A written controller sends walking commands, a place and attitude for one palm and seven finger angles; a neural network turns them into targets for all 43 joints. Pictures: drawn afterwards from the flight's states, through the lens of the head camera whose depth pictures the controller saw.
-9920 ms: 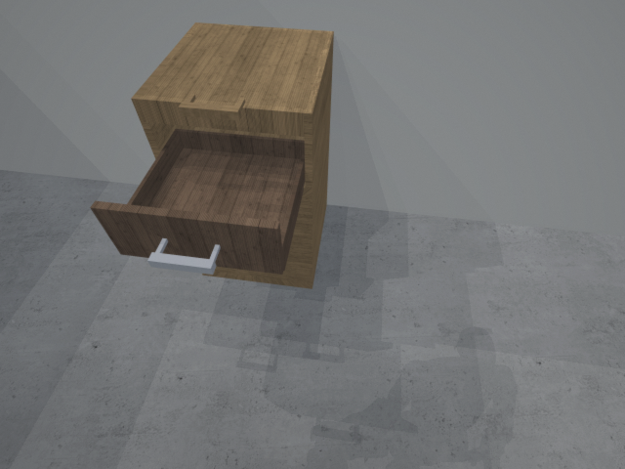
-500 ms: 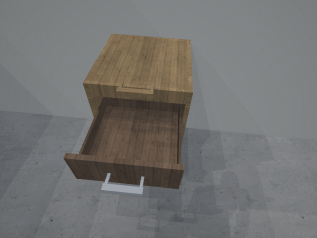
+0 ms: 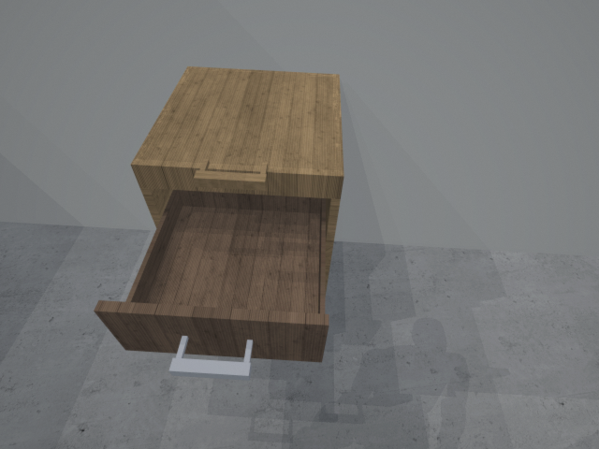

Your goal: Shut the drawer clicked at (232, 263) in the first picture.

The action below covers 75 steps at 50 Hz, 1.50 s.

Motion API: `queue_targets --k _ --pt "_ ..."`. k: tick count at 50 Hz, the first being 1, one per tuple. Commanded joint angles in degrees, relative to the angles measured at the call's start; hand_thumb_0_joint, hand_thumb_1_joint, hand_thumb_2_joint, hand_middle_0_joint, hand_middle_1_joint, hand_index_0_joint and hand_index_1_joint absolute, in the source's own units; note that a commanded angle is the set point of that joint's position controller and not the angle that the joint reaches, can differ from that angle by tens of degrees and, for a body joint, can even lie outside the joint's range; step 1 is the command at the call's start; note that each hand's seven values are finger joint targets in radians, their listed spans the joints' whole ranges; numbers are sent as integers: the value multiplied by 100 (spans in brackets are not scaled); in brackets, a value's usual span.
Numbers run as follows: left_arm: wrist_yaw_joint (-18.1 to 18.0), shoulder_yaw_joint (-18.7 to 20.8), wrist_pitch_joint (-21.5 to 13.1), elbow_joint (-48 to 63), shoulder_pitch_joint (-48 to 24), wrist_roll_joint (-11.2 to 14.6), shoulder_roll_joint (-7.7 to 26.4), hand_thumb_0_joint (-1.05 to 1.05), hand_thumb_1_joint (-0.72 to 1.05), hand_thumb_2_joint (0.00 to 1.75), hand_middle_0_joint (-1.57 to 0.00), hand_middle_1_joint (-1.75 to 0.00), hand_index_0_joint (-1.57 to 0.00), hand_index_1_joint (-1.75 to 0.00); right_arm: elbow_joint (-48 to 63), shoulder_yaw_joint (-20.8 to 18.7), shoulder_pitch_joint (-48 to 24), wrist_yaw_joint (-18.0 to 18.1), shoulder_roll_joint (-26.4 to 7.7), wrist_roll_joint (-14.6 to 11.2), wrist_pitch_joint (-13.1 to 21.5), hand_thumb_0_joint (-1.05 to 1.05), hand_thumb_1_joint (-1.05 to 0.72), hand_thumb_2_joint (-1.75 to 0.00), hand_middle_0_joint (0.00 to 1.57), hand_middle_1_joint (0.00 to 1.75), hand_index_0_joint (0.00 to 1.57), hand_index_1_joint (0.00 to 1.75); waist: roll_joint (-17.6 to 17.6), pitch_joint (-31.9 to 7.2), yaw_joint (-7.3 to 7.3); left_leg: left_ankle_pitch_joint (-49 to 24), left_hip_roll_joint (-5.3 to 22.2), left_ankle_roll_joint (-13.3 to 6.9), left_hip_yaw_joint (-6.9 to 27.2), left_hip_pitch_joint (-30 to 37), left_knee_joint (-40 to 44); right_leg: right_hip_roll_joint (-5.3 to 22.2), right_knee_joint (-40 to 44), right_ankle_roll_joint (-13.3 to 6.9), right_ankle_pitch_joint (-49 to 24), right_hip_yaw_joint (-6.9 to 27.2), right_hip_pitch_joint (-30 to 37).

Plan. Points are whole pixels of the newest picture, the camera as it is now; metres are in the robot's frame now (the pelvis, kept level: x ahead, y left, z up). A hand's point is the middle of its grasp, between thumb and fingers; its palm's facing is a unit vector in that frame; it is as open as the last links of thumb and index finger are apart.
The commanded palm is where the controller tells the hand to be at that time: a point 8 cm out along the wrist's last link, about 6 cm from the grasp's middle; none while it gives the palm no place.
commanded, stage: come to a stop and stand still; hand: left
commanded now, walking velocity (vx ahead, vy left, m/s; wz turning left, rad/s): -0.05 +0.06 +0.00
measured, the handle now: (213, 356) +0.30 +0.17 -0.16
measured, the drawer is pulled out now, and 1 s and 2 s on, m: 0.29 0.29 0.29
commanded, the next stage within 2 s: look again from close up in 1.20 s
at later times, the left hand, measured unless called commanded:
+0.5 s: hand out of the picture +0.00 +0.13 -0.16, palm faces +0.10 -0.96 -0.25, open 7.4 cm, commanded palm none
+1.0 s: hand out of the picture -0.05 +0.13 -0.17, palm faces +0.09 -0.98 -0.15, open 7.4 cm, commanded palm none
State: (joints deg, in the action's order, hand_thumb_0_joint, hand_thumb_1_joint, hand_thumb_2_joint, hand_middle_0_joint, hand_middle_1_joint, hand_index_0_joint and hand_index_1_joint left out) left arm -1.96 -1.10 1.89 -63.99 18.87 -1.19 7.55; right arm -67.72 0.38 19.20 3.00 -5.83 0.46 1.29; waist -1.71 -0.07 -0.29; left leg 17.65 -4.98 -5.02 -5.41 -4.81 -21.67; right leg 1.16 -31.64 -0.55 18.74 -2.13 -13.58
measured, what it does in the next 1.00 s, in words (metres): stands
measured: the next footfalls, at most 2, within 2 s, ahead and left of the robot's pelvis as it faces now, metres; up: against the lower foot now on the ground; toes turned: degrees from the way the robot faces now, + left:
none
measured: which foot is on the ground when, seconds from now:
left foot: down 0.00-1.00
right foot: down 0.00-1.00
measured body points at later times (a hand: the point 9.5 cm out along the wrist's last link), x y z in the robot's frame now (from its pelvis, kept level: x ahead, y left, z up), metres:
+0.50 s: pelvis -0.03 -0.05 +0.00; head -0.04 -0.07 +0.45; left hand +0.00 +0.18 -0.14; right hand -0.01 -0.28 -0.17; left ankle -0.06 +0.06 -0.74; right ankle -0.02 -0.11 -0.74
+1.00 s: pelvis -0.02 -0.02 +0.00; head -0.01 -0.02 +0.45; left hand -0.06 +0.18 -0.16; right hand -0.09 -0.20 -0.16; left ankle -0.06 +0.06 -0.74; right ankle -0.02 -0.11 -0.74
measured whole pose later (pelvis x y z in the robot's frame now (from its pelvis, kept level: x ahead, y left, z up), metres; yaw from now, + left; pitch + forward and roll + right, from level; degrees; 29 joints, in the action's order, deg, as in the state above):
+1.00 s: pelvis -0.02 -0.02 +0.00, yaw +3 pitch -1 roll +0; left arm -2.2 -1.1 -0.6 -63.5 19.7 -0.3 5.5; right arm -66.5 2.1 25.0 1.8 -4.2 0.3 1.9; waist 0.4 1.8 -0.2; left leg 17.7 -1.2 -2.4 -5.4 -7.1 -25.7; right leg 0.2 -28.1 -2.4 15.3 -5.2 -11.8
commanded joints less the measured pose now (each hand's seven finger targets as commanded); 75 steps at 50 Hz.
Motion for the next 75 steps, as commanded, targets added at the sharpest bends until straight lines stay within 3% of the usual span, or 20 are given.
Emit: queue_targets --k 1,2,4,7,10,15,18,20,24,28,34,36,38,42,46,49,55,64,70,75 --pt "-186 66 -259 130 599 19 397 0 90 90 -20 -30 -20 -30 603 -128 213 -8 -980 61 -7 0 -90 -90 20 30 20 30 -6 289 241 -3908 1693 147 1136 -734 -560 201 108 -145 -438 69 -244" --pt "-157 74 -286 114 651 -12 298 0 90 90 -20 -30 -20 -30 655 -107 293 8 -827 35 76 0 -90 -90 20 30 20 30 285 271 149 -3609 1363 363 923 -862 -750 299 190 -284 -1254 314 72" --pt "-114 130 -438 114 725 88 548 0 90 90 -20 -30 -20 -30 693 -17 516 20 -589 12 167 0 -90 -90 20 30 20 30 810 -729 78 -3342 1040 432 830 -513 -959 644 85 -475 -3427 626 856" --pt "-141 128 -515 221 397 120 648 0 90 90 -20 -30 -20 -30 734 -23 582 -30 -546 -46 99 0 -90 -90 20 30 20 30 -95 -616 -127 -1621 891 442 728 -669 -753 930 68 -590 -4777 776 1115" --pt "-131 125 -453 388 165 100 658 0 90 90 -20 -30 -20 -30 749 -39 515 -45 -573 -36 29 0 -90 -90 20 30 20 30 113 161 -113 -1369 897 433 720 -756 -445 854 270 -556 -4209 795 617" --pt "-146 210 -375 593 107 71 871 0 90 90 -20 -30 -20 -30 871 -46 449 -78 -614 -32 -103 0 -90 -90 20 30 20 30 -100 307 -62 -634 816 472 611 -858 -456 1085 647 -638 -3402 1078 520" --pt "-151 278 -331 735 -18 31 1037 0 90 90 -20 -30 -20 -30 896 -78 415 -113 -637 -14 -184 0 -90 -90 20 30 20 30 -482 447 -52 170 666 519 456 -952 -657 1346 1271 -749 -2020 1425 262" --pt "-149 320 -309 818 -102 2 1107 0 90 90 -20 -30 -20 -30 903 -94 429 -138 -673 20 -219 0 -90 -90 20 30 20 30 -425 515 -36 318 634 513 430 -894 -792 1435 1586 -822 -1112 1599 19" --pt "-106 388 -273 945 -291 -15 1178 0 90 90 -20 -30 -20 -30 795 -115 602 -212 -674 73 -225 0 -90 -90 20 30 20 30 -154 611 -48 280 649 493 330 -568 -767 1305 2052 -819 957 1503 -615" --pt "-58 430 -251 960 -346 -20 1159 0 90 90 -20 -30 -20 -30 640 -103 973 -257 -658 120 -174 0 -90 -90 20 30 20 30 -59 593 -106 381 597 416 163 -440 -597 1094 1980 -724 1660 1227 -854" --pt "16 327 -223 801 -57 -3 811 0 90 90 -20 -30 -20 -30 608 -71 977 -220 -641 133 -90 0 -90 -90 20 30 20 30 650 976 57 1164 978 182 772 -1358 388 419 1096 -497 1496 563 -589" --pt "17 274 -252 726 123 -1 645 0 90 90 -20 -30 -20 -30 607 -37 948 -200 -652 111 -40 0 -90 -90 20 30 20 30 497 952 125 1154 1106 115 978 -1602 545 319 870 -452 1021 418 -255" --pt "9 221 -300 597 286 19 535 0 90 90 -20 -30 -20 -30 566 14 953 -163 -596 68 21 0 -90 -90 20 30 20 30 240 831 158 442 1065 137 886 -1544 348 401 901 -484 396 493 65" --pt "-27 155 -333 411 379 62 443 0 90 90 -20 -30 -20 -30 359 58 1089 -118 -500 20 86 0 -90 -90 20 30 20 30 232 600 104 -293 1097 198 823 -1103 255 480 876 -483 -273 420 180" --pt "-68 101 -379 258 505 96 299 0 90 90 -20 -30 -20 -30 193 76 1171 -60 -461 -6 158 0 -90 -90 20 30 20 30 299 275 60 -1786 1162 231 737 -594 47 510 656 -463 -1562 331 416" --pt "-93 85 -373 182 503 106 256 0 90 90 -20 -30 -20 -30 121 64 1136 -25 -412 -21 156 0 -90 -90 20 30 20 30 413 361 27 -2328 1202 259 703 -416 62 504 650 -438 -1851 314 382" --pt "-122 80 -355 113 586 89 148 0 90 90 -20 -30 -20 -30 113 38 982 1 -380 -27 139 0 -90 -90 20 30 20 30 341 546 4 -2398 1219 278 697 -277 142 501 738 -390 -1769 348 252" --pt "-104 65 -348 132 572 62 156 0 90 90 -20 -30 -20 -30 164 36 735 -38 -375 -28 119 0 -90 -90 20 30 20 30 126 780 -6 -1564 1171 254 693 -371 397 485 976 -331 -1390 396 78" --pt "-108 71 -359 156 575 72 216 0 90 90 -20 -30 -20 -30 160 38 664 -43 -438 -23 135 0 -90 -90 20 30 20 30 241 526 9 -1691 1155 263 688 -225 375 522 987 -334 -1546 429 253" --pt "-95 55 -354 159 539 74 245 0 90 90 -20 -30 -20 -30 131 48 642 -65 -420 -26 107 0 -90 -90 20 30 20 30 270 670 21 -1104 1127 280 664 -402 454 523 1134 -351 -1248 470 188"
